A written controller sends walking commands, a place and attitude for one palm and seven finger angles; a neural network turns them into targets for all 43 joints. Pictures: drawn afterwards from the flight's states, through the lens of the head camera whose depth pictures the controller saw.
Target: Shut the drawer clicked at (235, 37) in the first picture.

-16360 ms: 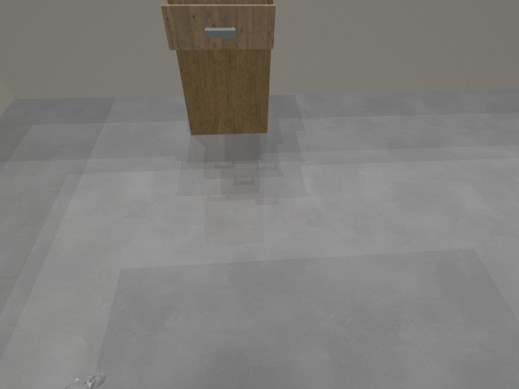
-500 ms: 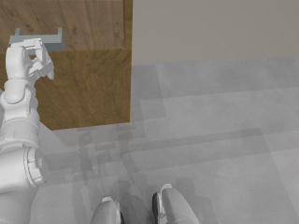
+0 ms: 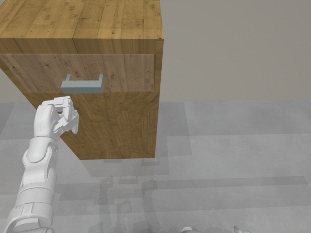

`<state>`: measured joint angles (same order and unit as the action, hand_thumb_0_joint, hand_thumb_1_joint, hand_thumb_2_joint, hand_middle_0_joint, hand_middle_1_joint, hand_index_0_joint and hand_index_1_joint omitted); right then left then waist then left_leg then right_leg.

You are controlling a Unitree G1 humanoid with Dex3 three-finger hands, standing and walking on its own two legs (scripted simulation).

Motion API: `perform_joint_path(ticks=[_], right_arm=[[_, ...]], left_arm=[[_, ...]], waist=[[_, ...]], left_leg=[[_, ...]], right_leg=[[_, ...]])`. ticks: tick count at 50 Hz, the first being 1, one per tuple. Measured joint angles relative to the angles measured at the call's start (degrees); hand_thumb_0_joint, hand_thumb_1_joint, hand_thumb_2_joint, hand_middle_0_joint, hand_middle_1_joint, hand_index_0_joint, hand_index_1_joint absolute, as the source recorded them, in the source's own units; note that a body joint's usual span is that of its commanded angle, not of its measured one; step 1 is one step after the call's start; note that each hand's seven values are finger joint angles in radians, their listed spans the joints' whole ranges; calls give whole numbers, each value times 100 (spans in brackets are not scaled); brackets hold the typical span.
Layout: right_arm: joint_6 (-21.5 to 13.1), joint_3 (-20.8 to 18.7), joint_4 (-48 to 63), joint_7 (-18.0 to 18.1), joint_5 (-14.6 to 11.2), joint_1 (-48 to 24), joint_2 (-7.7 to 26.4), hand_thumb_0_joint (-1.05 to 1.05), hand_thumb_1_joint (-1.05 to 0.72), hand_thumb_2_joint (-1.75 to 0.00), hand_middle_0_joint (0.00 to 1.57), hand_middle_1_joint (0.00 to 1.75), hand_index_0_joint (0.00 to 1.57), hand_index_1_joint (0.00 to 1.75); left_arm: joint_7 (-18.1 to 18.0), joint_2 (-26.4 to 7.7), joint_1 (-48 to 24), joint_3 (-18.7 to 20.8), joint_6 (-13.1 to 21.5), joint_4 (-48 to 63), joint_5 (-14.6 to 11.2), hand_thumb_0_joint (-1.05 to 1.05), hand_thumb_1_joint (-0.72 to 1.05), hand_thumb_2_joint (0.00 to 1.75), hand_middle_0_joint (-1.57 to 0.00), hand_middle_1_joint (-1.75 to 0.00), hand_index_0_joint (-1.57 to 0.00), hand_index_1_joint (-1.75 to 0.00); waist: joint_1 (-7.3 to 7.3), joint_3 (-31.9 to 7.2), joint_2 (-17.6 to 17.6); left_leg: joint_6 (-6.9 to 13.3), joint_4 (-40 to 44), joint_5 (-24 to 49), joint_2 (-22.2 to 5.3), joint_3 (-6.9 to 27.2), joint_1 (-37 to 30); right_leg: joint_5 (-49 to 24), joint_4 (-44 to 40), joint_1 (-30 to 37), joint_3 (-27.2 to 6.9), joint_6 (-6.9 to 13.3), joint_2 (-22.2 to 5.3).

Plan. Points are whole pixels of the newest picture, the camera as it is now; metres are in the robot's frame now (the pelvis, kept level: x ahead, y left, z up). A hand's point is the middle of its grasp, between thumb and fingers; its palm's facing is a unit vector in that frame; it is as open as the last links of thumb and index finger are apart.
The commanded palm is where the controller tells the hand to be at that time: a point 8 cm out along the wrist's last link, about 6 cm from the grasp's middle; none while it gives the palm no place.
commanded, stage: draw the hand back to the body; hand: left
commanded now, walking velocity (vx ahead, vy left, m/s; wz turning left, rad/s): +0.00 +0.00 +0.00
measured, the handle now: (84, 81) +0.55 +0.23 +0.02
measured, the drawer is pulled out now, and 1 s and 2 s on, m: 0.00 0.00 0.00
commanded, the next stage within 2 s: step back with the hand held close in 1.08 s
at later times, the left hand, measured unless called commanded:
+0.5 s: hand (31, 163) +0.25 +0.22 +0.14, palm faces +0.30 -0.91 -0.27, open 3.2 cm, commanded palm +0.20 +0.26 +0.16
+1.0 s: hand out of the picture +0.15 +0.23 +0.21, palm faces +0.45 -0.79 -0.41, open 3.2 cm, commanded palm +0.10 +0.27 +0.22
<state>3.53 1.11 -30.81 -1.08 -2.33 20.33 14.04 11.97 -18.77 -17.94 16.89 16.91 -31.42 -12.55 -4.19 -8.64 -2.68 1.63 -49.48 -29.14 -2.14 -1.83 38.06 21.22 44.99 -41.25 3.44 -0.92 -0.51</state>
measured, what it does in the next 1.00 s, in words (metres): stands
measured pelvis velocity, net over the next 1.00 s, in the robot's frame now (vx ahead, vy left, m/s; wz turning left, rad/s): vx -0.02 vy -0.02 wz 0.03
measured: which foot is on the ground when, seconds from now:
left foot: down 0.00-1.00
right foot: down 0.00-1.00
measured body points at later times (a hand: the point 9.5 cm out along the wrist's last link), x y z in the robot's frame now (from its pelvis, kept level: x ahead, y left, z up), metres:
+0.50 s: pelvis -0.02 -0.01 +0.04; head -0.02 -0.02 +0.49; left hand +0.22 +0.27 +0.15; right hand +0.18 -0.23 -0.04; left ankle -0.06 +0.09 -0.70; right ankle +0.00 -0.13 -0.70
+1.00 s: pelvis -0.02 -0.02 +0.04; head -0.04 -0.05 +0.49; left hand +0.12 +0.27 +0.23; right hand +0.18 -0.23 -0.04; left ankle -0.06 +0.09 -0.70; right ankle +0.00 -0.13 -0.70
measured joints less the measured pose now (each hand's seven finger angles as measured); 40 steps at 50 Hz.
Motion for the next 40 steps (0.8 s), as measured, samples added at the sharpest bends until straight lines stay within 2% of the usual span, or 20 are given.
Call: perform_joint_path(ticks=[4, 11, 13, 15, 18, 22, 28, 40], right_arm=[[-161, 2, 32, 57, -18, -150, -17, 1, -90, -90, 20, 30, 21, 30], [-415, 37, 26, 203, -76, -456, 90, 1, -90, -90, 20, 30, 21, 30], [-417, 29, 20, 275, -63, -567, 75, 1, -90, -90, 20, 30, 21, 30], [-430, 20, 39, 354, -48, -646, 54, 1, -90, -90, 20, 30, 21, 30], [-468, 35, 54, 445, -31, -721, 38, 1, -90, -90, 20, 30, 21, 30], [-502, 95, -21, 531, -4, -805, 1, 1, -90, -90, 20, 30, 20, 30], [-644, 179, -160, 574, 56, -882, -59, 1, -90, -90, 20, 30, 21, 30], [-872, 130, -350, 458, 176, -801, -110, 1, -90, -90, 20, 30, 21, 30]], left_arm=[[-27, 51, 521, -62, -111, 546, -73, 1, 90, 90, -140, -160, -140, -159], [321, 92, 1040, -250, -392, 1173, -249, 1, 90, 90, -140, -160, -140, -160], [-77, 33, 1205, -372, -608, 1476, 113, 1, 89, 90, -140, -160, -140, -160], [-567, 14, 1481, -507, -816, 1883, 364, 1, 89, 90, -140, -160, -140, -160], [-1092, 77, 1955, -671, -1049, 2475, 582, 1, 89, 90, -140, -160, -140, -159], [-1469, 135, 2417, -770, -1230, 2999, 739, 1, 89, 90, -140, -160, -140, -159], [-1712, 156, 2810, -716, -1368, 3567, 852, 1, 89, 90, -140, -160, -140, -159], [-1734, 51, 4170, -300, -1256, 5030, 856, 1, 89, 90, -140, -160, -140, -159]], waist=[[93, 59, 8], [263, 177, -22], [315, 268, 5], [350, 340, 8], [416, 428, -23], [528, 547, -33], [655, 771, -53], [734, 888, -186]], left_leg=[[-24, 191, 90, 18, 49, -373], [-32, 415, 224, 76, 109, -898], [-31, 560, 293, 97, 75, -1136], [-32, 786, 398, 123, 41, -1407], [-30, 1144, 564, 153, 9, -1826], [-33, 1566, 754, 180, 0, -2346], [-59, 2036, 979, 186, 31, -2936], [-110, 2449, 1144, 125, 23, -3453]], right_leg=[[-49, -179, 395, 48, 21, -12], [-132, -376, 944, 107, 30, -62], [-175, -464, 1148, 74, 37, -77], [-254, -630, 1386, 42, 29, -92], [-384, -922, 1773, 15, 30, -107], [-531, -1273, 2265, 9, 33, -116], [-713, -1701, 2852, 48, 59, -105], [-877, -2112, 3361, 51, 99, -25]])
